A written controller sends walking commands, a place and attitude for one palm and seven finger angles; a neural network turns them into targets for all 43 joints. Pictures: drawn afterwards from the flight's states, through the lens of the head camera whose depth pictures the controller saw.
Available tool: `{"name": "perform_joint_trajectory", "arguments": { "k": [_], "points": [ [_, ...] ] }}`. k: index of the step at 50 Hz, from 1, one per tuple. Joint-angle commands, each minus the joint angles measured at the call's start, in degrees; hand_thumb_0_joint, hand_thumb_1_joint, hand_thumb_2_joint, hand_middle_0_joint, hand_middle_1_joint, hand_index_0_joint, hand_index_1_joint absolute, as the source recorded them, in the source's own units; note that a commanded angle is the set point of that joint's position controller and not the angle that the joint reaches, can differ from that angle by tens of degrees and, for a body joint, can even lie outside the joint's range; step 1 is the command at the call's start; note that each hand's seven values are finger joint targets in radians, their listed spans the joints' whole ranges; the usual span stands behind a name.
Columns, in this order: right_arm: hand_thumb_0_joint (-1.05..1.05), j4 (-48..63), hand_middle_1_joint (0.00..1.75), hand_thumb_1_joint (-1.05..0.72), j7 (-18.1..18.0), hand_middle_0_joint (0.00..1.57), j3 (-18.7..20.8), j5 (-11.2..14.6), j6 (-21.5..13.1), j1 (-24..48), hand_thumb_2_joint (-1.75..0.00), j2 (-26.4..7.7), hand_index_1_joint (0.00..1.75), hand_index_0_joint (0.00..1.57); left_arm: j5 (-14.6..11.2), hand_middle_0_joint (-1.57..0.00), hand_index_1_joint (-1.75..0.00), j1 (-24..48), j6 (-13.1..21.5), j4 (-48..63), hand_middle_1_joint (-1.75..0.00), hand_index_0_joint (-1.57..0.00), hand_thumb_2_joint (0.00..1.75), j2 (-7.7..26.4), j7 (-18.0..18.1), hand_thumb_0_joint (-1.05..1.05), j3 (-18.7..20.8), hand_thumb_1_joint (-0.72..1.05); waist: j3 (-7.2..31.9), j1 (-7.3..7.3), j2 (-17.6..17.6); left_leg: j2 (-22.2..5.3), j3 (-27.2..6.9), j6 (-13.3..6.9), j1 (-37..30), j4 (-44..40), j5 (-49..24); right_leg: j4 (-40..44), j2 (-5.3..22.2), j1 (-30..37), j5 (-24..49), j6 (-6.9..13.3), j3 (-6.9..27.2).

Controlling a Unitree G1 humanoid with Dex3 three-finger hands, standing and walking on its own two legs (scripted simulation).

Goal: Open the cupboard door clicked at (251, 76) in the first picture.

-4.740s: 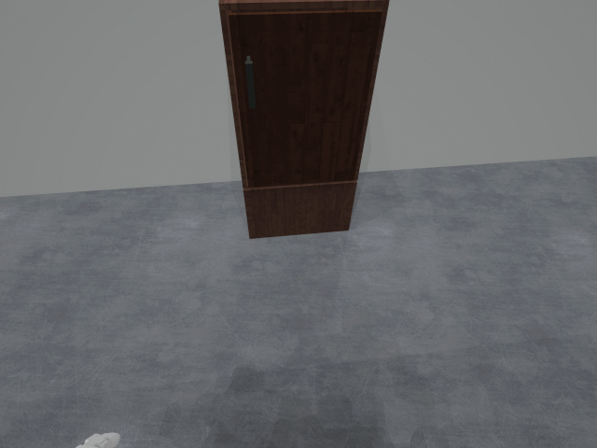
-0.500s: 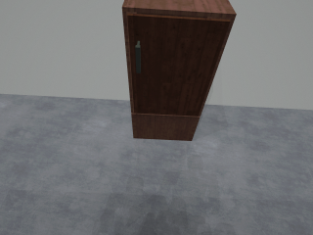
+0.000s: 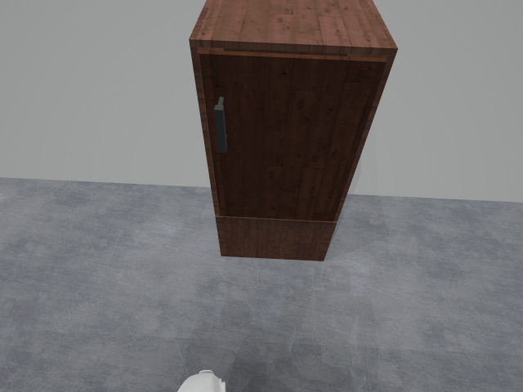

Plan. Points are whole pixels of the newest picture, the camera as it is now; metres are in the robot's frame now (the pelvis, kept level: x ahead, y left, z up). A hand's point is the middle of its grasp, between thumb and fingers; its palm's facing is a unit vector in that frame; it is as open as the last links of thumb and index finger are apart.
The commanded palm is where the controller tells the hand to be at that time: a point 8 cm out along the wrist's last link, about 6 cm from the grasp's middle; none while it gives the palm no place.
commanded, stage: take the last steps up to it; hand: left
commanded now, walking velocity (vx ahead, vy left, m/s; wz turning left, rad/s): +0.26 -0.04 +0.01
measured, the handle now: (221, 125) +0.71 +0.15 -0.02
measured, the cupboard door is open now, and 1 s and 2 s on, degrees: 0 0 0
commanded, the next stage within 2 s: come to a stop and stand still in 0.24 s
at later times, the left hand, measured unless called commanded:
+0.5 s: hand (163, 341) +0.23 +0.20 -0.17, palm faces +0.01 -0.98 -0.21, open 7.3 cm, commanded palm none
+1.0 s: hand (138, 369) +0.19 +0.24 -0.18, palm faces +0.03 -0.97 -0.24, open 7.3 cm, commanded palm none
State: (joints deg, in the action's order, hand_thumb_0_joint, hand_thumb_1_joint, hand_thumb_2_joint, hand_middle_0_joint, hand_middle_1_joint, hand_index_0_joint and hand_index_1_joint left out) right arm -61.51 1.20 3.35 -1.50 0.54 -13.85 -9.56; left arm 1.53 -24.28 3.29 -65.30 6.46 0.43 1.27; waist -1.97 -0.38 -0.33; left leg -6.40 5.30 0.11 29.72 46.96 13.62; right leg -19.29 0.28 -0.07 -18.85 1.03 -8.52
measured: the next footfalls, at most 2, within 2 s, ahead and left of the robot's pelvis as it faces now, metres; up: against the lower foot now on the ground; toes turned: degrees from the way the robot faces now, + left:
left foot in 0.10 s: +0.17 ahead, +0.12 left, +0.00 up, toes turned +8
right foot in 0.54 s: +0.28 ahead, -0.12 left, +0.00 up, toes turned -8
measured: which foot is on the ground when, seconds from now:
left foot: up 0.00-0.08, down 0.10-0.56, up 0.58-0.84, down 0.86-1.00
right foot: down 0.00-0.10, up 0.12-0.52, down 0.54-0.88, up 0.90-1.00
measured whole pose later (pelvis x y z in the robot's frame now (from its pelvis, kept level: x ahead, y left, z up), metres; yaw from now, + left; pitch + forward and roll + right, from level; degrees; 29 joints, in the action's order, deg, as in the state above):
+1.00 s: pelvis +0.13 +0.05 -0.02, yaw -1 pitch -3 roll +1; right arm -50.7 -1.4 2.1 -1.8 1.6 -15.4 -11.1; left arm 1.2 -15.0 -4.2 -55.4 10.5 1.5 2.1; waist 0.6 0.5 -0.1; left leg 1.1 6.6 -3.3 12.6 35.9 20.5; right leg -47.0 2.2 -25.0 -20.7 0.8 -0.6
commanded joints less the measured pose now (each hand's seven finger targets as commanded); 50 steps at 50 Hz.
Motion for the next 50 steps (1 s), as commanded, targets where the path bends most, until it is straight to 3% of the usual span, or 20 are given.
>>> {"name": "perform_joint_trajectory", "arguments": {
  "k": [1,3,4,5,6,9,12,17,23,25,26,29,32,40,41,42,43,44,46,50],
  "points": [
    [0.0,5.29,0.3,-0.9,0.42,0.2,-0.07,0.33,-2.83,5.71,-0.9,-0.9,0.3,0.2,0.02,-0.2,-0.3,-3.83,0.79,0.49,-0.3,-0.2,0.9,9.39,0.97,0.0,1.95,0.9,-4.98,-1.03,7.36,2.1,2.67,-1.26,-2.79,-8.58,0.51,4.11,14.35,-3.46,22.05,6.96,8.1],
    [0.0,2.49,0.3,-0.9,-0.46,0.2,0.37,0.0,-3.5,-2.78,-0.9,-2.69,0.3,0.2,-0.23,-0.2,-0.3,-2.42,0.52,0.36,-0.3,-0.2,0.9,9.28,0.98,0.0,2.05,0.9,-1.37,3.29,4.77,4.81,4.1,-2.23,-17.07,-15.63,-2.79,-7.71,11.89,-7.15,28.22,5.14,5.06],
    [0.0,0.02,0.3,-0.9,-1.13,0.2,1.06,-0.38,-3.96,-11.36,-0.9,-5.94,0.3,0.2,-0.51,-0.2,-0.3,-2.7,0.44,0.79,-0.3,-0.2,0.9,7.73,0.86,0.0,1.96,0.9,4.08,6.51,-1.0,1.38,-0.75,-3.54,-29.53,-19.22,-5.1,-20.69,9.08,-12.21,24.97,3.22,3.11],
    [0.0,-1.26,0.3,-0.9,-1.93,0.2,2.39,-0.89,-4.29,-17.21,-0.9,-12.65,0.3,0.2,-1.19,-0.2,-0.3,-6.24,0.24,1.65,-0.3,-0.2,0.9,4.37,0.41,0.0,1.62,0.9,10.66,6.65,-15.8,-14.44,-21.93,-9.02,-41.24,-23.93,-8.74,-37.68,1.74,-25.5,0.53,0.26,-0.6],
    [0.0,-1.64,0.3,-0.9,-2.42,0.2,2.37,0.01,-3.62,-18.65,-0.9,-14.15,0.3,0.2,-0.85,-0.2,-0.3,-3.74,0.29,3.46,-0.3,-0.2,0.9,5.25,0.47,0.0,1.3,0.9,11.7,6.97,-15.94,-20.16,-30.47,-12.3,-40.69,-30.62,-6.93,-48.32,-0.1,-30.7,-14.48,0.71,4.8],
    [0.0,1.39,0.3,-0.9,-2.88,0.2,0.65,0.21,-4.05,-6.79,-0.9,-7.06,0.3,0.2,-0.2,-0.2,-0.3,3.15,-0.63,3.46,-0.3,-0.2,0.9,4.66,-0.29,0.0,1.85,0.9,-1.93,3.17,-4.32,-16.19,-19.65,-10.85,-20.72,-34.92,-2.47,-52.9,6.71,-32.86,-3.85,0.28,8.34],
    [0.0,1.93,0.3,-0.9,-2.87,0.2,-0.15,0.27,-4.8,-4.3,-0.9,-3.65,0.3,0.2,0.25,-0.2,-0.3,-0.39,-2.16,2.62,-0.3,-0.2,0.9,2.34,-0.52,0.0,1.73,0.9,-1.75,-0.04,-5.43,-10.54,-8.49,-8.61,-14.33,-35.87,-8.07,-45.0,6.96,-26.7,0.64,-0.87,6.87],
    [0.0,1.82,0.3,-0.9,-2.77,0.2,-0.23,0.49,-4.62,-5.57,-0.9,-4.63,0.3,0.2,0.13,-0.2,-0.3,3.73,-3.11,4.63,-0.3,-0.2,0.9,3.11,-0.51,0.0,1.75,0.9,-3.06,-0.35,-5.62,-9.45,-4.81,-9.24,-17.1,-36.71,-13.89,-35.46,7.31,-28.98,5.66,-2.46,6.03],
    [0.0,0.57,0.3,-0.9,-3.46,0.2,-0.3,0.33,-2.63,-4.75,-0.9,-5.16,0.3,0.2,-0.4,-0.2,-0.3,7.39,-3.54,5.66,-0.3,-0.2,0.9,4.69,0.84,0.0,0.97,0.9,-2.37,-0.28,-5.57,-8.3,-2.6,-6.91,-18.23,-26.59,-31.72,-15.17,4.14,-16.63,7.74,-2.64,3.8],
    [0.0,0.37,0.3,-0.9,-3.4,0.2,0.03,0.73,-1.9,-4.49,-0.9,-4.67,0.3,0.2,-0.29,-0.2,-0.3,4.99,-3.26,5.48,-0.3,-0.2,0.9,7.32,1.12,0.0,1.54,0.9,-1.97,-1.69,-3.45,-5.41,-1.37,-3.69,-17.28,-21.85,-23.0,-6.78,5.35,-11.68,19.36,-2.47,4.48],
    [0.0,0.58,0.3,-0.9,-3.22,0.2,0.2,0.96,-1.57,-6.11,-0.9,-3.4,0.3,0.2,-0.07,-0.2,-0.3,4.47,-2.88,5.75,-0.3,-0.2,0.9,10.25,1.44,0.0,2.04,0.9,-0.23,-1.15,1.55,-2.11,-0.33,-1.49,-13.99,-18.24,-13.16,-7.83,9.48,-7.69,35.47,-0.74,10.14],
    [0.0,1.01,0.3,-0.9,-3.09,0.2,0.63,1.43,0.8,-8.94,-0.9,-1.39,0.3,0.2,-0.29,-0.2,-0.3,4.61,-2.44,6.75,-0.3,-0.2,0.9,14.92,1.84,0.0,3.35,0.9,8.06,-1.09,15.63,5.25,0.32,1.28,-10.97,2.59,21.2,-5.43,23.18,-4.77,59.76,10.98,19.85],
    [0.0,2.11,0.3,-0.9,-3.1,0.2,1.14,1.49,1.45,-5.38,-0.9,-2.32,0.3,0.2,0.03,-0.2,-0.3,9.92,-3.38,9.08,-0.3,-0.2,0.9,13.13,2.63,0.0,3.76,0.9,8.29,-1.04,9.07,5.34,-6.2,1.26,-6.53,17.22,20.09,-4.57,21.71,-7.09,48.97,12.63,17.61],
    [0.0,3.4,0.3,-0.9,-2.01,0.2,0.48,0.87,1.25,-8.07,-0.9,-1.19,0.3,0.2,0.65,-0.2,-0.3,14.34,-4.59,11.66,-0.3,-0.2,0.9,13.39,2.27,0.0,4.46,0.9,6.55,0.69,10.55,5.65,-1.99,1.07,-14.97,-7.84,10.92,0.52,16.31,-15.62,10.24,7.43,15.79],
    [0.0,6.98,0.3,-0.9,-2.09,0.2,1.53,1.49,0.09,-10.08,-0.9,-6.55,0.3,0.2,0.26,-0.2,-0.3,13.36,-4.1,12.87,-0.3,-0.2,0.9,15.82,4.58,0.0,3.54,0.9,16.52,4.33,3.89,6.27,1.19,1.85,-17.13,-14.49,8.96,-9.17,16.27,-5.67,27.74,5.48,16.4],
    [0.0,9.36,0.3,-0.9,-2.1,0.2,0.68,0.92,-0.42,-8.42,-0.9,-3.95,0.3,0.2,-0.39,-0.2,-0.3,12.35,-4.51,14.56,-0.3,-0.2,0.9,13.74,4.42,0.0,3.06,0.9,15.42,2.57,-1.91,4.73,-0.65,0.74,-18.45,-25.81,4.79,-15.15,12.68,-9.91,12.68,4.24,12.09],
    [0.0,11.29,0.3,-0.9,-1.99,0.2,0.55,-0.04,-0.85,-6.52,-0.9,-6.99,0.3,0.2,-1.08,-0.2,-0.3,12.39,-5.23,14.89,-0.3,-0.2,0.9,9.22,3.67,0.0,1.67,0.9,8.51,2.1,-16.29,-2.53,-9.79,-1.6,-16.69,-30.05,3.71,-21.34,5.91,-19.62,-1.98,0.87,5.27],
    [0.0,14.16,0.3,-0.9,-2.28,0.2,0.96,-0.56,0.0,-2.2,-0.9,-9.83,0.3,0.2,-1.02,-0.2,-0.3,10.81,-5.72,15.57,-0.3,-0.2,0.9,7.83,2.72,0.0,1.58,0.9,1.9,0.27,-21.04,-8.28,-15.54,-5.88,-9.97,-31.17,0.6,-25.3,2.27,-24.69,-6.04,-0.59,3.76],
    [0.0,15.78,0.3,-0.9,-2.81,0.2,0.44,-0.41,0.17,1.23,-0.9,-8.85,0.3,0.2,0.05,-0.2,-0.3,12.96,-6.88,15.25,-0.3,-0.2,0.9,8.95,1.85,0.0,2.09,0.9,-7.18,0.46,-13.35,-6.99,-15.87,-7.4,0.05,-32.95,4.13,-34.27,0.69,-25.09,-5.5,0.23,8.95],
    [0.0,15.99,0.3,-0.9,-2.63,0.2,-0.43,-0.16,-0.64,0.89,-0.9,-8.62,0.3,0.2,-0.37,-0.2,-0.3,7.4,-4.91,14.07,-0.3,-0.2,0.9,7.67,0.72,0.0,1.31,0.9,-5.55,-1.56,-3.45,-5.58,-13.18,-7.75,-4.59,-29.14,6.21,-20.01,1.03,-18.4,-0.27,0.04,7.32]
  ]
}}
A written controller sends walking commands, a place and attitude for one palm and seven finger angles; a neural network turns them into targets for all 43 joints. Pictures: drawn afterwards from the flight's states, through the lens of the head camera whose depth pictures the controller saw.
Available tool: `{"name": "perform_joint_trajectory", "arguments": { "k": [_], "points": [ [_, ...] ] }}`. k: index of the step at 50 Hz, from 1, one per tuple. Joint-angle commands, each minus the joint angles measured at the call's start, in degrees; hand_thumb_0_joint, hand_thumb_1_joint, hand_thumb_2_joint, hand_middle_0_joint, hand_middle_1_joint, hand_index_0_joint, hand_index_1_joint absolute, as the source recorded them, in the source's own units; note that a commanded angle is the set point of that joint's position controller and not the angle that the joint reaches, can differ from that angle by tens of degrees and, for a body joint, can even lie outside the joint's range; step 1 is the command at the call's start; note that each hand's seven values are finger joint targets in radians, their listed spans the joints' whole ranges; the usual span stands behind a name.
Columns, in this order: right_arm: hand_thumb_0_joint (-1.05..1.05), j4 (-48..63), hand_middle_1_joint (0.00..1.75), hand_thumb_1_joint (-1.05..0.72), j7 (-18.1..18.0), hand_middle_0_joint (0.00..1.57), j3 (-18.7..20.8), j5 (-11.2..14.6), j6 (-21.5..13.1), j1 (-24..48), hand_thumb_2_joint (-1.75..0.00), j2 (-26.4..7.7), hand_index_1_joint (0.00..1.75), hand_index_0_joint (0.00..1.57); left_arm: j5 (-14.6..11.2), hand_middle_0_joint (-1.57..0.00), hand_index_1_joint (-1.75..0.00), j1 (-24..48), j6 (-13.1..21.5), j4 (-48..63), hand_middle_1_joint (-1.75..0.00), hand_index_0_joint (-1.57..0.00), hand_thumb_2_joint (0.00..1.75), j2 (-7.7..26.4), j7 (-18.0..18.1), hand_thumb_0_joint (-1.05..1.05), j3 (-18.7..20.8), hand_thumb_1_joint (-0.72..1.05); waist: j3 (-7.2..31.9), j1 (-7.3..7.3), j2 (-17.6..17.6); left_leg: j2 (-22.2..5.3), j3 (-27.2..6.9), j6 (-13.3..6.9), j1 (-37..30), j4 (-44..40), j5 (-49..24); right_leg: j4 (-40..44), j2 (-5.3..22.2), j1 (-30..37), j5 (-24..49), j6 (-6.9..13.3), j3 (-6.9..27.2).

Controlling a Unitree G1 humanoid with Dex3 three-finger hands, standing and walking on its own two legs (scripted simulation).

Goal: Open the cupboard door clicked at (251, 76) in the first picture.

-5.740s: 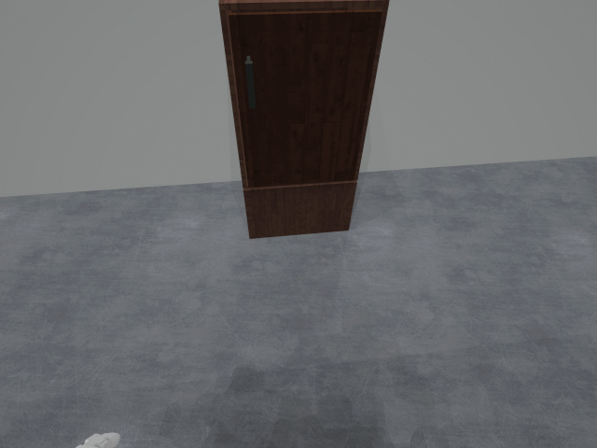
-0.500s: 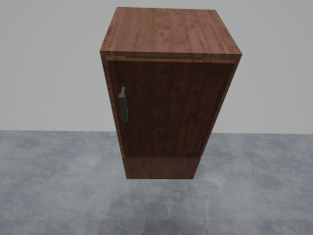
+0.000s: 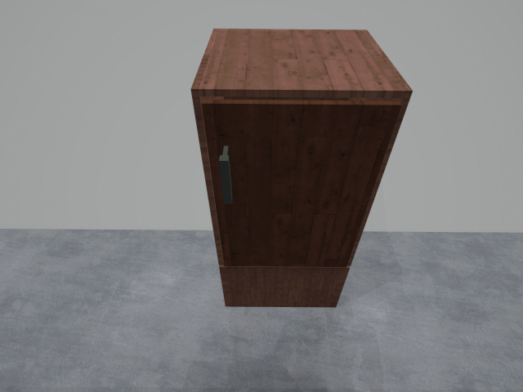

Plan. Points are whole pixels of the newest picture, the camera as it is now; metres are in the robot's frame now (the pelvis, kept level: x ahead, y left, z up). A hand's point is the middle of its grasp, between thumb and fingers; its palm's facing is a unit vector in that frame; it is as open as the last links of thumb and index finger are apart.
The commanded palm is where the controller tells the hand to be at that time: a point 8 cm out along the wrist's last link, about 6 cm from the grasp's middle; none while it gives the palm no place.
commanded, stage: come to a stop and stand still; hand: left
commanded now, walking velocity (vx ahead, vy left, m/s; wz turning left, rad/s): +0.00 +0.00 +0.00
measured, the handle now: (226, 175) +0.58 +0.11 +0.00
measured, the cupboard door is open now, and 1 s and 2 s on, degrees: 0 0 0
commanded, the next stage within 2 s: look again from close up in 0.36 s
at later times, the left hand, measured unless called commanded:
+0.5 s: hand out of the picture -0.02 +0.18 -0.15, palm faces +0.04 -0.98 -0.21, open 7.3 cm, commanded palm none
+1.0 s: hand out of the picture +0.03 +0.16 -0.15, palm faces +0.05 -0.98 -0.21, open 7.3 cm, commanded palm none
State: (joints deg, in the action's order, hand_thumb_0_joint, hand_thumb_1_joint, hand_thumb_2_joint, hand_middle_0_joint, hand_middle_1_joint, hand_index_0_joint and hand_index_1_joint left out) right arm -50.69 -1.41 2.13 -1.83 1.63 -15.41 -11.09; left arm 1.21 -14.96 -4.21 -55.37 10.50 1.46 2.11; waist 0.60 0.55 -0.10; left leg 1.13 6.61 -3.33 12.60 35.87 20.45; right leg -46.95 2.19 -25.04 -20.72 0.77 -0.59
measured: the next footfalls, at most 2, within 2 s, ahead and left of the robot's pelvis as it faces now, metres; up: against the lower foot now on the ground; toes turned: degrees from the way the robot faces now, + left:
right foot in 0.06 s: +0.09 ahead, -0.10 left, +0.00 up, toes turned +1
left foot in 1.96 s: +0.12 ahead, +0.05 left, +0.00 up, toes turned +4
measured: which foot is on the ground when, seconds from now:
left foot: down 0.00-1.00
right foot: up 0.00-0.04, down 0.06-1.00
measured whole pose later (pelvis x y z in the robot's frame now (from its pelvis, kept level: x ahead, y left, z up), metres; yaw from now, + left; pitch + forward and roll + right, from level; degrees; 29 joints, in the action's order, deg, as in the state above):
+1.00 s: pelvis +0.02 -0.02 +0.02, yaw +2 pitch -1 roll +1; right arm -63.7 -2.2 -1.2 -0.7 -1.7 -17.0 -8.0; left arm 0.7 -16.0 0.8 -63.5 8.4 1.7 -0.3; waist -1.2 0.5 -0.8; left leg 0.8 4.1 -1.3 7.7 23.9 15.2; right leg -26.1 -1.8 -13.6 -11.6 2.9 -1.4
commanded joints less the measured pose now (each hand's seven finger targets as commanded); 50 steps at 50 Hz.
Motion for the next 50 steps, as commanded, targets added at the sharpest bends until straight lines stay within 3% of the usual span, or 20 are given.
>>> {"name": "perform_joint_trajectory", "arguments": {
  "k": [1,2,3,4,5,6,8,10,13,21,26,28,43,50],
  "points": [
    [0.0,4.87,0.3,-0.9,-0.09,0.2,0.68,0.39,-1.81,1.77,-0.9,-7.05,0.3,0.2,0.09,-0.2,-0.3,-3.17,3.12,3.82,-0.3,-0.2,0.9,3.75,-0.33,0.0,0.38,0.9,-7.31,-2.57,-1.18,-11.67,-14.18,-3.2,12.25,-16.31,2.85,14.35,-0.71,9.26,4.6,0.68,0.93],
    [0.0,4.56,0.3,-0.9,-0.02,0.2,0.38,0.76,-1.93,0.74,-0.9,-6.19,0.3,0.2,0.16,-0.2,-0.3,-3.51,3.75,3.77,-0.3,-0.2,0.9,4.67,-0.23,0.0,0.17,0.9,-7.07,-1.93,2.36,-8.6,-12.86,-1.49,12.29,-14.88,6.49,19.65,0.77,9.97,4.8,1.85,5.8],
    [0.0,4.01,0.3,-0.9,0.03,0.2,0.0,0.96,-1.92,-0.41,-0.9,-5.17,0.3,0.2,0.15,-0.2,-0.3,-2.69,4.23,3.82,-0.3,-0.2,0.9,5.43,-0.2,0.0,-0.08,0.9,-7.26,-0.52,0.41,-5.77,-11.26,-0.33,9.29,-14.31,5.32,22.91,3.52,7.02,3.13,3.5,9.54],
    [0.0,3.52,0.3,-0.9,0.18,0.2,-0.07,0.97,-2.04,-1.94,-0.9,-4.94,0.3,0.2,0.11,-0.2,-0.3,-2.17,4.39,4.03,-0.3,-0.2,0.9,6.46,-0.31,0.0,-0.19,0.9,-5.65,0.71,-1.13,-4.46,-11.23,0.05,4.96,-14.68,6.19,24.27,3.97,2.77,-2.77,4.46,11.49],
    [0.0,2.46,0.3,-0.9,0.17,0.2,0.07,0.79,-1.78,-2.94,-0.9,-5.44,0.3,0.2,0.03,-0.2,-0.3,-1.09,4.72,3.9,-0.3,-0.2,0.9,6.84,-0.29,0.0,0.0,0.9,-4.23,1.34,4.35,-4.85,-10.56,0.02,2.44,-13.39,5.23,24.81,3.24,1.54,-5.05,4.03,11.13],
    [0.0,1.73,0.3,-0.9,0.24,0.2,0.18,0.77,-1.77,-4.23,-0.9,-5.8,0.3,0.2,-0.04,-0.2,-0.3,-0.36,4.77,4.04,-0.3,-0.2,0.9,6.51,-0.19,0.0,-0.13,0.9,-4.04,1.74,7.46,-5.08,-10.46,-0.09,1.7,-13.48,4.79,25.4,3.22,1.13,-6.24,3.63,10.45],
    [0.0,0.7,0.3,-0.9,0.28,0.2,0.13,0.71,-2.12,-5.05,-0.9,-5.63,0.3,0.2,0.04,-0.2,-0.3,-0.42,4.68,3.86,-0.3,-0.2,0.9,5.69,-0.05,0.0,-0.27,0.9,-4.73,1.74,5.27,-6.05,-11.67,-0.25,1.71,-16.6,5.14,24.84,2.35,1.34,-4.66,3.04,8.77],
    [0.0,-0.12,0.3,-0.9,0.22,0.2,-0.18,0.64,-2.55,-4.13,-0.9,-5.93,0.3,0.2,-0.01,-0.2,-0.3,-1.94,4.62,3.11,-0.3,-0.2,0.9,5.05,-0.06,0.0,-0.36,0.9,-4.74,0.7,0.62,-7.23,-13.48,-0.44,4.59,-20.12,7.52,23.21,1.34,4.9,-0.7,2.42,7.16],
    [0.0,-1.28,0.3,-0.9,0.17,0.2,-0.51,0.67,-2.85,-3.28,-0.9,-6.01,0.3,0.2,0.12,-0.2,-0.3,-4.1,4.72,1.24,-0.3,-0.2,0.9,4.67,-0.05,0.0,-0.5,0.9,-4.6,-0.48,-2.72,-7.58,-13.88,-0.39,7.19,-22.51,8.97,22.12,1.03,8.98,3.02,2.2,5.95],
    [0.0,-5.61,0.3,-0.9,0.0,0.2,-1.23,0.71,-2.78,-5.54,-0.9,-4.92,0.3,0.2,0.0,-0.2,-0.3,-4.92,4.88,-1.93,-0.3,-0.2,0.9,3.58,0.06,0.0,-0.85,0.9,-6.47,-0.43,0.02,-6.93,-13.34,-0.11,8.23,-22.45,8.92,23.85,1.94,9.47,0.82,2.25,6.88],
    [0.0,-7.77,0.3,-0.9,-0.18,0.2,-1.68,0.82,-3.12,-6.85,-0.9,-3.92,0.3,0.2,-0.18,-0.2,-0.3,-5.04,5.2,-3.36,-0.3,-0.2,0.9,3.08,0.13,0.0,-1.02,0.9,-5.78,-0.45,-0.12,-6.71,-12.54,-0.01,7.18,-21.48,5.79,24.21,2.46,10.44,2.43,2.43,7.37],
    [0.0,-8.33,0.3,-0.9,-0.2,0.2,-1.79,0.91,-3.17,-7.35,-0.9,-3.45,0.3,0.2,-0.2,-0.2,-0.3,-4.82,5.39,-3.91,-0.3,-0.2,0.9,2.92,0.19,0.0,-1.19,0.9,-5.98,-0.24,1.59,-6.42,-11.84,0.14,6.16,-20.33,3.45,25.09,2.79,9.99,2.52,2.53,7.87],
    [0.0,-11.77,0.3,-0.9,-0.81,0.2,-2.31,1.26,-4.14,-7.58,-0.9,-1.83,0.3,0.2,-0.58,-0.2,-0.3,-4.26,6.21,-6.26,-0.3,-0.2,0.9,2.54,0.5,0.0,-1.65,0.9,-2.56,-0.02,0.27,-7.07,-8.84,1.11,-0.22,-17.11,-12.14,24.5,3.45,14.26,18.05,2.69,7.2],
    [0.0,-12.25,0.3,-0.9,-0.88,0.2,-2.33,1.22,-3.87,-6.74,-0.9,-1.91,0.3,0.2,-0.64,-0.2,-0.3,-4.03,6.16,-6.18,-0.3,-0.2,0.9,3.04,0.53,0.0,-1.64,0.9,-3.14,0.04,0.59,-6.82,-8.4,1.47,-0.78,-16.91,-11.38,25.51,3.65,14.72,17.93,2.76,7.45]
  ]
}}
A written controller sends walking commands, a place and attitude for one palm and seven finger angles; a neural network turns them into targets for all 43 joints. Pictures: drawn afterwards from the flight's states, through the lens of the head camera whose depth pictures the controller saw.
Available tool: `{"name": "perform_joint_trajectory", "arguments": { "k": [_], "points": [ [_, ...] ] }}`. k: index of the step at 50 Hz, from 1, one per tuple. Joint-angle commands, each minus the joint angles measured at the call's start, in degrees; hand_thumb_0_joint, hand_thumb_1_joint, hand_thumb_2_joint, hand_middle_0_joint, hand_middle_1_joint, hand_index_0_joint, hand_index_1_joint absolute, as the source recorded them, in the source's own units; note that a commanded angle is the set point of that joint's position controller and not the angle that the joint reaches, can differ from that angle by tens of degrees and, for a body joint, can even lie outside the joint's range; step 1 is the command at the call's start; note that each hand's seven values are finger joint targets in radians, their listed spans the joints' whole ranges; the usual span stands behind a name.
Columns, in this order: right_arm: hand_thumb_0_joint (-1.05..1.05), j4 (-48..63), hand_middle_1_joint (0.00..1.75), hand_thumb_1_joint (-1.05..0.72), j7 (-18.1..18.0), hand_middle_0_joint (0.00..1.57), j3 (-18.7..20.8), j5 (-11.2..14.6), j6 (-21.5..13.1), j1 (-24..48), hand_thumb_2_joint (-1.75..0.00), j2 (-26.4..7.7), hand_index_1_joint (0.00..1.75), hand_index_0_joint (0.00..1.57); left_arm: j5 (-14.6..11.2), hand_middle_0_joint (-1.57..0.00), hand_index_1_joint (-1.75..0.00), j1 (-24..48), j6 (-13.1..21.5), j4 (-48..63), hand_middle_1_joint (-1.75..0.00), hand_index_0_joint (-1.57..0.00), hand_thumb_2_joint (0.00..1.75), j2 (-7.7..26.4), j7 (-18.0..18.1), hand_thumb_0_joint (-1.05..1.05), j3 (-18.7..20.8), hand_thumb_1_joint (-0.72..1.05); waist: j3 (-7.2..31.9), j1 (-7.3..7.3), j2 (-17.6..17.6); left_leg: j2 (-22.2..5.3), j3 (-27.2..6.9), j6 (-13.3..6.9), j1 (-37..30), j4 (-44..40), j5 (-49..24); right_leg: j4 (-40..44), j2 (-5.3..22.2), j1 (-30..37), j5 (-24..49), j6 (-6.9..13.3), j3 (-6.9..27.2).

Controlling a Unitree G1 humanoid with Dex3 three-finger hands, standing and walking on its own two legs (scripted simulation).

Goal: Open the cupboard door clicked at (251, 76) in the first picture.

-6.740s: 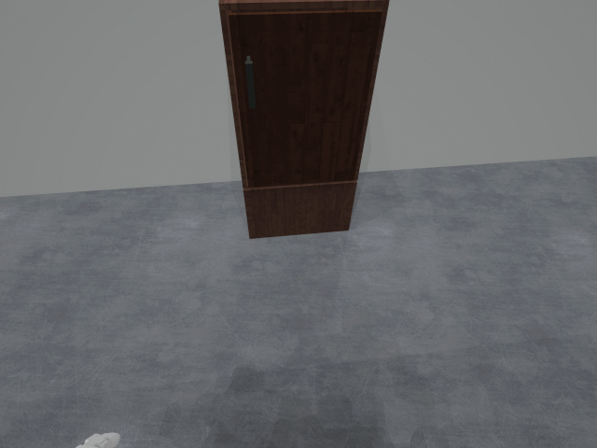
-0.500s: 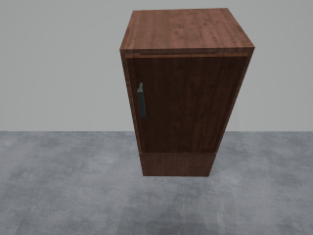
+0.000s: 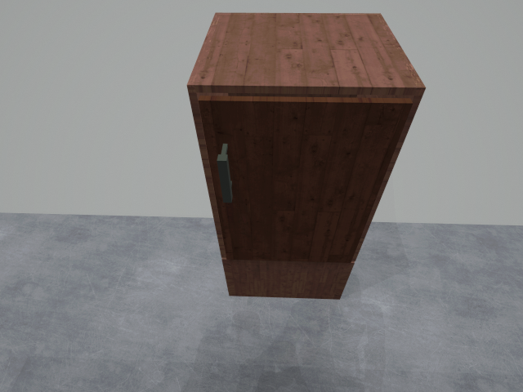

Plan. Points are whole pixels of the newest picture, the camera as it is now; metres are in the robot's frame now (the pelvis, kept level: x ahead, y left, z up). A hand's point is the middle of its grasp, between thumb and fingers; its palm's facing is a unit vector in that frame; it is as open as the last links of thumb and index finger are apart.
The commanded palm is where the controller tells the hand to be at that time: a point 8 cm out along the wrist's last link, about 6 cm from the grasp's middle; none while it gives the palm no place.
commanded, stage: shuffle to correct the standing spot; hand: left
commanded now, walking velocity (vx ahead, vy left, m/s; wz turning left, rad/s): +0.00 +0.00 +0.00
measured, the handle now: (226, 173) +0.56 +0.11 -0.02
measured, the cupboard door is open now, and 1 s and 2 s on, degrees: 0 0 0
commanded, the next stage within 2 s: come to a stop and stand still in 0.32 s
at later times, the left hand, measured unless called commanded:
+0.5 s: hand out of the picture +0.04 +0.12 -0.18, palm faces +0.05 -0.98 -0.19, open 7.3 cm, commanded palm none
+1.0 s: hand out of the picture +0.06 +0.11 -0.17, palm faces +0.07 -0.97 -0.21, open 7.4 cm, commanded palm none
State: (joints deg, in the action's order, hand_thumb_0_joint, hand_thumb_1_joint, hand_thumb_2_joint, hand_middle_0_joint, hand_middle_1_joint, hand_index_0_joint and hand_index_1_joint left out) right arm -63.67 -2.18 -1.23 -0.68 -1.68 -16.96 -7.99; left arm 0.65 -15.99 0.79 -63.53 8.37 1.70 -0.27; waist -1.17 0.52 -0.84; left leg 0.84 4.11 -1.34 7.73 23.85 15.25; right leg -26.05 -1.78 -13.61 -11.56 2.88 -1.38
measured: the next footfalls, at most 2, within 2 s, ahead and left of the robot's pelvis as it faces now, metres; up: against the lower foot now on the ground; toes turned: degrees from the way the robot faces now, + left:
left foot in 0.96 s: +0.10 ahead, +0.06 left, +0.00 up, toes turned +2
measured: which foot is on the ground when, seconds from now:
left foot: down 0.00-0.44, up 0.46-0.94, down 0.96-1.00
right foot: down 0.00-1.00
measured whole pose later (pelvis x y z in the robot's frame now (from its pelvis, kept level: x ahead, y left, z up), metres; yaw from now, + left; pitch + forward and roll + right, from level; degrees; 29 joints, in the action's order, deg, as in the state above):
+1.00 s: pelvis +0.05 -0.06 +0.00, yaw +0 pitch -1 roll +0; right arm -59.5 -3.0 0.9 -0.3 0.6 -12.5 -8.9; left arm 0.9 -17.5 0.9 -60.3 7.5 2.9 1.1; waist -1.8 -0.8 -0.9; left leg -1.5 -0.7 0.1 13.0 27.5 13.1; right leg -22.2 -8.1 -7.2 -14.1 6.6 -3.2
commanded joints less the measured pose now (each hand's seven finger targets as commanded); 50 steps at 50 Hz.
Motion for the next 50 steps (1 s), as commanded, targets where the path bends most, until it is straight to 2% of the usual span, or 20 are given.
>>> {"name": "perform_joint_trajectory", "arguments": {
  "k": [1,5,9,13,17,19,20,22,23,25,26,29,33,35,40,43,46,48,49,50],
  "points": [
    [0.0,0.73,0.3,-0.9,-0.09,0.2,1.07,0.05,-0.52,-5.08,-0.9,-4.92,0.3,0.2,-0.08,-0.2,-0.3,-2.92,1.12,2.0,-0.3,-0.2,0.9,5.11,0.29,0.0,0.72,0.9,-2.1,0.05,1.46,-6.48,-5.98,-0.5,4.22,-5.08,-5.95,4.75,7.61,2.97,8.47,0.67,8.15],
    [0.0,0.69,0.3,-0.9,-0.08,0.2,1.13,0.03,-0.42,-4.85,-0.9,-5.04,0.3,0.2,-0.1,-0.2,-0.3,-3.0,1.13,2.21,-0.3,-0.2,0.9,5.45,0.29,0.0,0.77,0.9,-2.06,-0.01,0.94,-6.37,-5.64,-0.39,3.68,-4.88,-5.87,5.46,7.71,3.2,8.45,0.72,8.42],
    [0.0,0.72,0.3,-0.9,-0.35,0.2,1.79,-0.4,-0.17,-5.32,-0.9,-6.2,0.3,0.2,0.37,-0.2,-0.3,-3.32,0.17,2.63,-0.3,-0.2,0.9,5.14,-0.33,0.0,1.37,0.9,-3.59,0.15,2.57,-7.86,-6.82,-1.26,4.81,-4.89,-0.05,3.84,5.73,0.56,0.05,0.78,6.99],
    [0.0,1.78,0.3,-0.9,-0.98,0.2,3.17,-0.81,0.2,-4.69,-0.9,-8.92,0.3,0.2,0.96,-0.2,-0.3,-3.41,-0.92,4.77,-0.3,-0.2,0.9,4.44,-1.41,0.0,2.21,0.9,-5.79,-0.01,-3.87,-13.74,-12.47,-4.07,4.9,-9.19,4.41,-3.39,2.94,-5.21,-3.18,0.41,3.13],
    [0.0,3.34,0.3,-0.9,-1.79,0.2,4.34,-1.06,0.24,-4.25,-0.9,-10.85,0.3,0.2,1.41,-0.2,-0.3,-4.18,-1.35,6.78,-0.3,-0.2,0.9,3.56,-2.28,0.0,3.07,0.9,-4.89,-0.32,-5.6,-18.34,-14.89,-7.4,2.48,-6.42,-5.31,-8.38,2.32,-8.96,-5.91,-0.11,1.36],
    [0.0,3.79,0.3,-0.9,-2.0,0.2,4.53,-1.1,0.17,-3.94,-0.9,-10.68,0.3,0.2,1.45,-0.2,-0.3,-5.84,-1.27,6.92,-0.3,-0.2,0.9,3.66,-2.55,0.0,3.53,0.9,-3.44,-1.04,-2.19,-16.19,-12.02,-6.1,4.94,-2.04,-7.65,-4.49,2.71,-4.12,-0.88,0.29,2.89],
    [0.0,4.05,0.3,-0.9,-2.04,0.2,4.42,-0.98,0.08,-3.67,-0.9,-9.83,0.3,0.2,1.45,-0.2,-0.3,-7.51,-1.12,6.72,-0.3,-0.2,0.9,4.44,-2.48,0.0,3.85,0.9,-2.2,-1.66,1.74,-12.82,-8.73,-4.29,9.1,2.04,-4.84,-1.67,4.41,1.31,3.98,1.07,6.27],
    [0.0,4.92,0.3,-0.9,-1.88,0.2,3.38,-0.45,0.43,-3.11,-0.9,-5.74,0.3,0.2,1.32,-0.2,-0.3,-12.21,-0.75,5.33,-0.3,-0.2,0.9,8.6,-1.52,0.0,4.82,0.9,-0.1,-3.42,17.35,-0.92,2.92,0.42,21.94,23.09,16.35,9.32,15.83,12.71,14.93,4.32,23.16],
    [0.0,5.35,0.3,-0.9,-1.98,0.2,3.14,-0.51,0.77,-1.23,-0.9,-6.07,0.3,0.2,0.84,-0.2,-0.3,-13.72,-0.69,4.96,-0.3,-0.2,0.9,7.6,-0.75,0.0,4.4,0.9,-0.63,-4.17,12.34,-1.64,-1.85,0.38,22.54,30.7,19.36,10.23,18.74,11.19,25.71,6.44,25.49],
    [0.0,4.45,0.3,-0.9,-1.4,0.2,3.0,0.01,0.66,-1.04,-0.9,-4.17,0.3,0.2,0.43,-0.2,-0.3,-9.45,0.33,5.36,-0.3,-0.2,0.9,6.12,-0.01,0.0,3.66,0.9,0.38,-1.55,1.51,-3.13,-4.26,1.22,21.36,35.05,14.79,6.83,17.79,10.74,38.07,10.26,19.57],
    [0.0,4.18,0.3,-0.9,-0.92,0.2,2.84,0.13,0.75,-0.81,-0.9,-3.55,0.3,0.2,0.3,-0.2,-0.3,-8.42,0.97,5.55,-0.3,-0.2,0.9,5.91,0.1,0.0,3.37,0.9,1.69,-1.17,-0.62,-3.03,-4.2,1.61,19.98,33.8,12.66,6.46,16.27,11.01,40.07,9.93,16.61],
    [0.0,3.9,0.3,-0.9,-0.36,0.2,2.76,0.71,1.21,-0.63,-0.9,-3.33,0.3,0.2,0.32,-0.2,-0.3,-6.6,2.02,5.42,-0.3,-0.2,0.9,6.62,0.8,0.0,2.9,0.9,2.88,-0.72,1.49,-2.4,-3.89,2.22,16.45,24.76,8.01,7.13,14.02,11.91,41.51,2.8,13.29],
    [0.0,4.61,0.3,-0.9,-0.43,0.2,2.84,1.15,1.88,0.91,-0.9,-3.55,0.3,0.2,0.46,-0.2,-0.3,-7.13,1.7,4.47,-0.3,-0.2,0.9,7.13,1.31,0.0,2.66,0.9,1.88,-1.46,5.52,-1.21,-3.75,2.37,14.55,15.37,6.03,7.05,14.0,13.36,41.97,-0.47,13.71],
    [0.0,4.94,0.3,-0.9,-0.53,0.2,2.92,1.2,2.31,1.19,-0.9,-3.95,0.3,0.2,0.29,-0.2,-0.3,-7.78,1.35,4.13,-0.3,-0.2,0.9,7.12,1.44,0.0,2.7,0.9,2.5,-1.77,6.39,-0.73,-4.09,2.13,14.16,14.54,4.92,6.88,13.7,14.55,42.48,-3.65,13.94],
    [0.0,5.79,0.3,-0.9,-0.54,0.2,3.22,1.02,2.98,2.09,-0.9,-4.17,0.3,0.2,0.45,-0.2,-0.3,-7.11,0.68,4.52,-0.3,-0.2,0.9,7.38,1.68,0.0,3.01,0.9,-1.0,-1.7,4.89,-1.12,-5.11,1.64,12.83,12.19,4.55,8.63,14.54,10.76,33.4,-3.9,15.88],
    [0.0,5.49,0.3,-0.9,-0.48,0.2,3.06,0.97,2.77,0.29,-0.9,-3.29,0.3,0.2,0.47,-0.2,-0.3,-5.79,0.57,5.1,-0.3,-0.2,0.9,7.28,1.68,0.0,2.98,0.9,-2.17,-0.71,5.16,-1.98,-5.51,1.25,9.41,7.04,1.46,9.28,13.56,7.29,24.64,-3.57,14.49],
    [0.0,4.86,0.3,-0.9,-0.59,0.2,2.68,0.5,2.16,-1.34,-0.9,-3.68,0.3,0.2,0.06,-0.2,-0.3,-4.74,0.64,5.29,-0.3,-0.2,0.9,6.41,1.33,0.0,2.58,0.9,-3.24,-0.19,3.28,-3.5,-6.68,0.2,4.02,0.7,-4.87,10.79,10.98,2.54,14.14,-5.59,13.28],
    [0.0,4.7,0.3,-0.9,-0.72,0.2,2.51,0.32,1.51,-1.88,-0.9,-4.22,0.3,0.2,0.3,-0.2,-0.3,-4.9,0.66,5.55,-0.3,-0.2,0.9,5.76,1.29,0.0,2.41,0.9,-3.56,-0.67,2.32,-5.73,-7.23,-0.39,3.46,-0.16,-8.92,10.95,8.96,2.56,12.58,-6.1,11.48],
    [0.0,8.02,0.3,-0.9,-0.7,0.2,3.66,-0.03,0.33,-0.74,-0.9,-7.92,0.3,0.2,0.44,-0.2,-0.3,-8.25,3.04,4.66,-0.3,-0.2,0.9,5.77,4.36,0.0,3.51,0.9,-2.22,0.41,3.94,-2.22,1.21,2.24,5.1,10.56,1.15,8.23,10.45,4.58,60.92,-14.82,14.47],
    [0.0,8.63,0.3,-0.9,-0.74,0.2,4.29,0.23,1.71,-6.6,-0.9,-5.89,0.3,0.2,0.46,-0.2,-0.3,-4.57,2.57,8.44,-0.3,-0.2,0.9,12.06,3.85,0.0,4.95,0.9,1.05,3.31,9.11,0.51,-1.39,0.86,10.42,15.45,8.63,6.46,11.86,10.98,68.65,-18.52,13.12]
  ]
}}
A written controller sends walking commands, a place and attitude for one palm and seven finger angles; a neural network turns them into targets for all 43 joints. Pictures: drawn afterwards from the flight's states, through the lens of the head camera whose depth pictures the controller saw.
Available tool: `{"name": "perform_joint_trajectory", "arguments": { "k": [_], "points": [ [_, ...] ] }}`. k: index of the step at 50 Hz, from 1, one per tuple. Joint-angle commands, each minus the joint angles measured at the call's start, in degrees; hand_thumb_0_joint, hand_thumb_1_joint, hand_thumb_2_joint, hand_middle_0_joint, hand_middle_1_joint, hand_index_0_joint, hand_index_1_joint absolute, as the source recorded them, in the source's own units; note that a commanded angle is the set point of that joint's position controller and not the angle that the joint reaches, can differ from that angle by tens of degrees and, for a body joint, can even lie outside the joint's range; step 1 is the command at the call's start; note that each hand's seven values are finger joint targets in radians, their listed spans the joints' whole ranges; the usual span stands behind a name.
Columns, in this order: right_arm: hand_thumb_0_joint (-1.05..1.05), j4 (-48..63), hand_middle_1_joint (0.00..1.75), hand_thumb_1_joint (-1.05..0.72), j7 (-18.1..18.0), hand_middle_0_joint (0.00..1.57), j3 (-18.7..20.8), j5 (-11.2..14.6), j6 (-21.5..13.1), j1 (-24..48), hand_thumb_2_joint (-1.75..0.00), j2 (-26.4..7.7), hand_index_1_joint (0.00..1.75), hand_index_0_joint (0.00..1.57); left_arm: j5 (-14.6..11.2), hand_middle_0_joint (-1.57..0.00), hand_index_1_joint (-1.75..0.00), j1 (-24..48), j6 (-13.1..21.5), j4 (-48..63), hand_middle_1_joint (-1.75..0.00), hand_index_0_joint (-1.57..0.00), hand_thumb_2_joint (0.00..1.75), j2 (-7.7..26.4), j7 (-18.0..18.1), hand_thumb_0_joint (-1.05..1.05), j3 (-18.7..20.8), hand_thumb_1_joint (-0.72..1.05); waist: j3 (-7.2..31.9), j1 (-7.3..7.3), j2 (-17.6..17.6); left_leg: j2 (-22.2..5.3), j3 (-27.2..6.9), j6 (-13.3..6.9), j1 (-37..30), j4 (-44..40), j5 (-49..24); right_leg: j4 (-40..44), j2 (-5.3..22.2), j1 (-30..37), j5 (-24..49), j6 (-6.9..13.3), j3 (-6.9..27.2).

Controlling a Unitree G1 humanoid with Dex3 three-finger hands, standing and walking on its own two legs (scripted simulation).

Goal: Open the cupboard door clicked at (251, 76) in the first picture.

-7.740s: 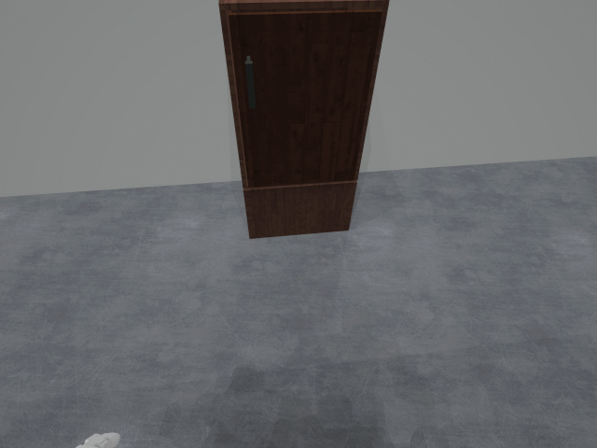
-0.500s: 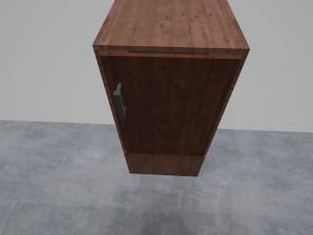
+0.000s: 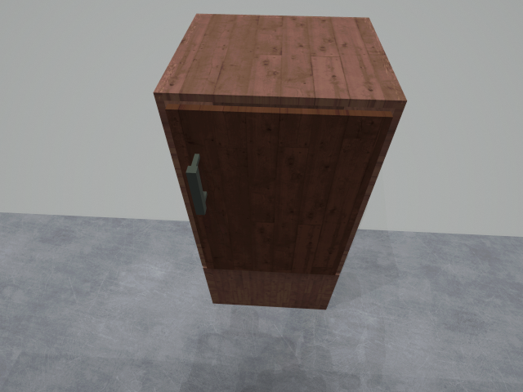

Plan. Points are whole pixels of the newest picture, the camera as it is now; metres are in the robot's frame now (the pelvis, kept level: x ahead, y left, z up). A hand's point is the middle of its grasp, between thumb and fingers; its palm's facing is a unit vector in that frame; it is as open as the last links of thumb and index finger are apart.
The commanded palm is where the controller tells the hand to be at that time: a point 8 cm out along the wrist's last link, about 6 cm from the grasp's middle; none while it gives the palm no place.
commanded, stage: come to a stop and stand still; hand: left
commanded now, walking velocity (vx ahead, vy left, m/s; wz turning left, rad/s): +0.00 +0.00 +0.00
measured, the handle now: (198, 185) +0.51 +0.18 -0.02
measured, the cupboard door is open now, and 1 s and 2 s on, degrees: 0 0 0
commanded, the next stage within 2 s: look again from close up in 0.98 s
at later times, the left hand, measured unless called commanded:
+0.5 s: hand out of the picture +0.04 +0.25 -0.17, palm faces -0.02 -0.97 -0.23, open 7.4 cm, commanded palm none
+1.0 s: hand out of the picture +0.03 +0.25 -0.18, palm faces -0.01 -0.98 -0.19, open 7.4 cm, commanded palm none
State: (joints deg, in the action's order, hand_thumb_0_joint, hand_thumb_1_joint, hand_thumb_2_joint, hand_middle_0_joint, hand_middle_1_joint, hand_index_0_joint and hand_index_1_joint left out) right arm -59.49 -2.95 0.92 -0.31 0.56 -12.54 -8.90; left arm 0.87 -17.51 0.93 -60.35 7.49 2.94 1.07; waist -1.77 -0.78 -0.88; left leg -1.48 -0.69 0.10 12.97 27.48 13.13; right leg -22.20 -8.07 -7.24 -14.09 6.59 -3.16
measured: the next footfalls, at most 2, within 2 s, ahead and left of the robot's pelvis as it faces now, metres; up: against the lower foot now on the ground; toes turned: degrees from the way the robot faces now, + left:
none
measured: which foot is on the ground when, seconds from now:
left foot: down 0.00-1.00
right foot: down 0.00-1.00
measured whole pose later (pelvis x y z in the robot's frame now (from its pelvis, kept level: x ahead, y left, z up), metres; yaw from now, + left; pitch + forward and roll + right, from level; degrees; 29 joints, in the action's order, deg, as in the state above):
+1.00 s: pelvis +0.03 +0.08 +0.00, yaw -1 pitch +0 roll +0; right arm -62.7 -2.6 -1.5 -0.6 -2.1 -10.8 -11.5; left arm 0.8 -14.8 0.2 -63.8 10.4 1.6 -1.2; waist -1.7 -0.8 1.4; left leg 5.6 4.7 -6.2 9.0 22.9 14.2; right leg -25.8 -1.2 -7.5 -18.2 1.6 -0.9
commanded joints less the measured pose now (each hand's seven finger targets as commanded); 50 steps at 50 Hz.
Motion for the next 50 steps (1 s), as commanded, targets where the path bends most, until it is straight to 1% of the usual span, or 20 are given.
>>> {"name": "perform_joint_trajectory", "arguments": {
  "k": [1,2,3,4,5,6,7,8,9,10,11,12,14,15,17,18,22,28,38,50],
  "points": [
    [0.0,4.76,0.3,-0.9,-0.51,0.2,2.47,-0.08,-1.23,-14.75,-0.9,-5.68,0.3,0.2,-0.14,-0.2,-0.3,-0.62,1.55,6.46,-0.3,-0.2,0.9,11.09,2.85,0.0,3.77,0.9,4.09,6.63,3.22,1.94,5.66,-1.32,2.48,9.89,10.73,-2.55,16.07,3.9,72.22,-18.83,8.28],
    [0.0,4.73,0.3,-0.9,-0.44,0.2,2.32,0.32,-1.55,-16.86,-0.9,-3.68,0.3,0.2,-0.79,-0.2,-0.3,0.5,0.86,7.7,-0.3,-0.2,0.9,11.77,2.61,0.0,3.22,0.9,6.85,7.16,0.92,1.95,5.96,-1.65,-1.46,4.11,5.17,-6.5,14.28,3.11,62.82,-14.1,6.21],
    [0.0,5.21,0.3,-0.9,-0.15,0.2,1.86,0.0,-1.9,-16.68,-0.9,-3.77,0.3,0.2,-1.41,-0.2,-0.3,1.22,0.34,8.78,-0.3,-0.2,0.9,10.32,2.2,0.0,2.49,0.9,6.64,6.33,-7.68,-1.11,2.64,-2.22,-3.62,0.02,-1.78,-10.93,13.72,0.15,41.6,-8.05,6.57],
    [0.0,7.25,0.3,-0.9,-0.08,0.2,1.17,-0.45,-1.78,-11.18,-0.9,-4.19,0.3,0.2,-1.46,-0.2,-0.3,-1.55,-0.26,8.21,-0.3,-0.2,0.9,8.32,1.38,0.0,1.78,0.9,4.58,2.7,-12.81,-6.88,-5.06,-4.73,1.47,-2.81,-1.7,-11.17,12.61,-2.59,16.63,-4.88,7.9],
    [0.0,9.48,0.3,-0.9,0.27,0.2,0.81,-0.77,-1.55,-6.23,-0.9,-5.0,0.3,0.2,-0.63,-0.2,-0.3,-3.63,-0.49,7.64,-0.3,-0.2,0.9,7.15,0.78,0.0,1.49,0.9,0.07,-0.55,-11.01,-8.36,-7.04,-5.95,9.4,-4.44,1.92,-6.43,11.34,-1.64,1.28,-3.75,7.26],
    [0.0,10.32,0.3,-0.9,0.72,0.2,0.54,-0.97,-1.21,-5.32,-0.9,-5.44,0.3,0.2,0.24,-0.2,-0.3,-5.47,0.15,7.56,-0.3,-0.2,0.9,7.38,0.27,0.0,1.47,0.9,-3.34,-1.27,-2.3,-5.41,-5.17,-4.81,13.23,-2.51,7.39,0.54,12.06,-2.24,-5.76,-2.9,11.15],
    [0.0,9.52,0.3,-0.9,1.11,0.2,0.31,-0.84,-1.12,-5.7,-0.9,-4.61,0.3,0.2,0.47,-0.2,-0.3,-3.75,0.28,7.14,-0.3,-0.2,0.9,8.31,0.02,0.0,0.95,0.9,-5.53,0.18,-2.32,-2.7,-3.89,-3.0,11.15,-1.46,7.5,3.2,15.39,-7.04,-10.49,-0.93,15.11],
    [0.0,8.39,0.3,-0.9,1.3,0.2,-0.09,-1.01,-0.92,-7.27,-0.9,-3.85,0.3,0.2,0.54,-0.2,-0.3,-3.22,0.8,7.16,-0.3,-0.2,0.9,8.76,0.01,0.0,1.03,0.9,-4.32,0.62,-0.7,-1.68,-1.77,-2.25,8.04,1.78,3.83,4.84,17.39,-7.86,-7.41,-0.22,17.52],
    [0.0,7.33,0.3,-0.9,1.44,0.2,-0.1,-0.82,-0.96,-9.16,-0.9,-4.07,0.3,0.2,0.33,-0.2,-0.3,-1.97,1.18,7.15,-0.3,-0.2,0.9,10.12,0.0,0.0,1.08,0.9,-2.67,1.49,4.01,-1.31,-0.89,-1.99,5.41,3.85,4.46,6.5,18.86,-8.91,-9.1,0.63,18.94],
    [0.0,6.29,0.3,-0.9,1.66,0.2,0.11,-0.88,-1.07,-10.43,-0.9,-5.23,0.3,0.2,0.22,-0.2,-0.3,0.04,1.22,7.35,-0.3,-0.2,0.9,10.5,-0.09,0.0,1.02,0.9,-2.59,2.32,6.04,-1.44,-0.99,-2.15,2.56,3.87,4.5,7.42,18.84,-11.89,-13.24,1.46,17.97],
    [0.0,5.39,0.3,-0.9,1.85,0.2,0.17,-1.03,-1.15,-11.76,-0.9,-5.72,0.3,0.2,0.17,-0.2,-0.3,1.74,0.94,7.83,-0.3,-0.2,0.9,10.58,-0.17,0.0,1.07,0.9,-3.74,2.94,6.01,-1.62,-1.48,-2.38,0.83,2.53,4.02,7.18,17.41,-14.93,-17.35,1.16,15.82],
    [0.0,4.52,0.3,-0.9,1.95,0.2,0.03,-1.21,-1.26,-12.69,-0.9,-5.69,0.3,0.2,0.05,-0.2,-0.3,2.5,0.56,7.86,-0.3,-0.2,0.9,9.96,-0.23,0.0,0.87,0.9,-5.39,3.1,4.77,-1.87,-2.67,-2.71,0.75,0.16,4.17,5.64,15.45,-16.7,-18.52,0.28,13.72],
    [0.0,3.86,0.3,-0.9,1.72,0.2,-0.39,-1.34,-1.89,-11.99,-0.9,-6.36,0.3,0.2,-0.13,-0.2,-0.3,1.79,0.02,7.35,-0.3,-0.2,0.9,9.34,-0.4,0.0,0.58,0.9,-6.88,1.81,-2.48,-4.18,-7.74,-4.16,6.03,-7.71,8.15,0.27,11.41,-12.68,-13.61,-1.62,10.25],
    [0.0,3.74,0.3,-0.9,1.56,0.2,-0.43,-1.3,-2.12,-11.41,-0.9,-7.08,0.3,0.2,-0.2,-0.2,-0.3,0.97,-0.22,6.92,-0.3,-0.2,0.9,9.44,-0.49,0.0,0.5,0.9,-6.12,0.98,-2.65,-5.74,-10.9,-5.06,8.52,-10.96,11.32,-2.56,10.12,-9.25,-10.59,-2.23,8.47],
    [0.0,3.79,0.3,-0.9,1.32,0.2,-0.38,-0.91,-2.54,-9.25,-0.9,-8.37,0.3,0.2,-0.01,-0.2,-0.3,-0.77,-0.26,5.66,-0.3,-0.2,0.9,8.85,-0.7,0.0,0.14,0.9,-3.89,-0.53,-1.51,-7.17,-13.19,-6.09,8.99,-13.95,12.82,-5.19,9.39,-5.78,-6.88,-2.99,6.65],
    [0.0,3.54,0.3,-0.9,1.21,0.2,-0.43,-0.75,-2.82,-8.94,-0.9,-8.21,0.3,0.2,0.19,-0.2,-0.3,-1.25,-0.15,5.32,-0.3,-0.2,0.9,8.84,-0.76,0.0,0.07,0.9,-2.81,-0.97,-1.17,-7.16,-13.02,-6.31,7.89,-13.88,10.47,-5.4,9.58,-5.12,-5.72,-3.06,6.33],
    [0.0,1.64,0.3,-0.9,0.98,0.2,-0.61,-0.6,-3.26,-8.85,-0.9,-8.03,0.3,0.2,-0.01,-0.2,-0.3,-0.74,0.09,3.73,-0.3,-0.2,0.9,8.33,-0.88,0.0,-0.49,0.9,-1.61,-0.28,0.89,-6.77,-11.3,-5.91,3.93,-12.83,4.4,-3.32,10.86,-5.38,-2.76,-3.22,7.49],
    [0.0,-0.39,0.3,-0.9,0.65,0.2,-0.83,-0.35,-3.67,-8.08,-0.9,-7.44,0.3,0.2,-0.08,-0.2,-0.3,-0.49,0.45,1.19,-0.3,-0.2,0.9,8.15,-0.77,0.0,-0.86,0.9,0.01,0.56,1.43,-5.71,-7.59,-5.13,-2.07,-9.65,-8.43,-1.6,12.09,-5.27,1.89,-3.62,8.53],
    [0.0,-1.36,0.3,-0.9,0.14,0.2,-0.82,-0.13,-3.64,-4.57,-0.9,-8.86,0.3,0.2,0.02,-0.2,-0.3,-1.16,0.28,-1.45,-0.3,-0.2,0.9,8.39,-0.55,0.0,-1.11,0.9,0.93,0.88,0.44,-5.77,-5.84,-4.78,-7.9,-7.56,-20.85,-1.7,12.61,-5.39,6.17,-4.53,8.46],
    [0.0,-1.84,0.3,-0.9,0.13,0.2,-0.8,-0.14,-3.45,-1.6,-0.9,-10.79,0.3,0.2,-0.06,-0.2,-0.3,0.32,0.11,-1.64,-0.3,-0.2,0.9,10.25,-0.64,0.0,-1.04,0.9,0.87,0.65,1.11,-5.68,-6.01,-4.48,-8.03,-7.93,-21.57,-1.02,13.38,-3.55,7.57,-4.62,8.44]
  ]
}}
